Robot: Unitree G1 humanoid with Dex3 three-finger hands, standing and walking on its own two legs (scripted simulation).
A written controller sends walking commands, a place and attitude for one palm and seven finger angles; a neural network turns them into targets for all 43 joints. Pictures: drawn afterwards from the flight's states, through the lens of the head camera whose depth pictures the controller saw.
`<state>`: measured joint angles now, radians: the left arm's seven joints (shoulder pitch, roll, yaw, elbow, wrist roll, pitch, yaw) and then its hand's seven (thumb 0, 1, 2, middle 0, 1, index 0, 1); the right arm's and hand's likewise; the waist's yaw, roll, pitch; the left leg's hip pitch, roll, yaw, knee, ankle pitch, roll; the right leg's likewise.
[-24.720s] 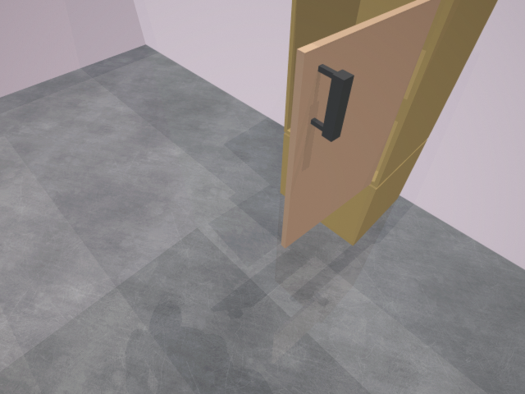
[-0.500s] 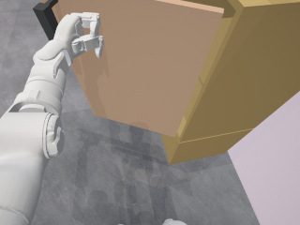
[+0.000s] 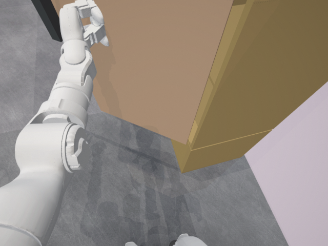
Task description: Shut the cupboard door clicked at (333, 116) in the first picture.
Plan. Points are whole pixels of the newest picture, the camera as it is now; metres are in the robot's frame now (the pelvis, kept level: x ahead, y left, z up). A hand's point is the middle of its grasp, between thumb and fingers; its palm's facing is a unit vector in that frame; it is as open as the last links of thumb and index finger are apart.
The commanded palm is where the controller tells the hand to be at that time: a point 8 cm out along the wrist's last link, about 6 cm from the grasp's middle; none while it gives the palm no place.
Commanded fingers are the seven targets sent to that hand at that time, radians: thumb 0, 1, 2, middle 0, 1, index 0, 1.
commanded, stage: pull the fist back off the door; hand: left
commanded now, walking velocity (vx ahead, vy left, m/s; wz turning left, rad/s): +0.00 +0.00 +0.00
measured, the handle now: (53, 7) +0.63 +0.17 +0.18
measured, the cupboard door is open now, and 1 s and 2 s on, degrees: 51 51 51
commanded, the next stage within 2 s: draw the hand back to the body in 0.60 s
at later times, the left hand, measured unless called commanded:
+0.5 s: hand (101, 67) +0.45 +0.06 +0.17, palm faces +0.05 -1.00 +0.03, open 3.2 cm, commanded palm +0.43 +0.11 +0.18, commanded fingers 0.00 0.90 0.90 -1.30 -1.50 -1.30 -1.50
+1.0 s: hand (75, 88) +0.41 +0.11 +0.17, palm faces +0.05 -1.00 +0.00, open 3.1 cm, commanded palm +0.36 +0.15 +0.19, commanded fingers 0.00 0.90 0.90 -1.30 -1.50 -1.30 -1.50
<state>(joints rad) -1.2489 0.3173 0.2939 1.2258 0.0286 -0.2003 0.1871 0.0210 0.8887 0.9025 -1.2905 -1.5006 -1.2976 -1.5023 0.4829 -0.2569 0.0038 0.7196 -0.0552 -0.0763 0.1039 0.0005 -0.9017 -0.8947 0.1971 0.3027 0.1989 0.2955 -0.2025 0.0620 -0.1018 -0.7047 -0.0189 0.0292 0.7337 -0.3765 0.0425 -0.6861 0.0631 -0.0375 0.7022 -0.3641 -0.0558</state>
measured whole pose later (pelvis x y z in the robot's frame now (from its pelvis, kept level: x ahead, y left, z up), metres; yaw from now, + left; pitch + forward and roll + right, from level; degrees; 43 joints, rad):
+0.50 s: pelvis -0.02 -0.01 +0.02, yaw +1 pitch +7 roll +0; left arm -0.88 0.13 0.15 0.91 -0.12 -0.12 0.11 0.02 0.90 0.90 -1.29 -1.50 -1.30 -1.50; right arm 0.30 -0.28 -0.01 0.66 0.04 -0.04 0.02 0.00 -0.90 -0.90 0.19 0.30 0.20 0.30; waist -0.07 0.04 -0.05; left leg -0.43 -0.02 0.00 0.61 -0.31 0.03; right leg -0.41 0.07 -0.05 0.58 -0.30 -0.07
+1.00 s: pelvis -0.02 +0.00 +0.02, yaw -2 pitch +4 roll +0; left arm -0.56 0.17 0.19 0.62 -0.15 -0.09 0.02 0.02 0.90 0.90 -1.29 -1.50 -1.30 -1.50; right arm 0.42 -0.26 0.00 0.69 0.06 -0.01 0.01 0.01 -0.90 -0.90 0.20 0.30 0.20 0.30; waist -0.05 0.06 -0.08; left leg -0.32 -0.02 0.06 0.55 -0.30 0.04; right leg -0.33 0.07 0.01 0.55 -0.29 -0.06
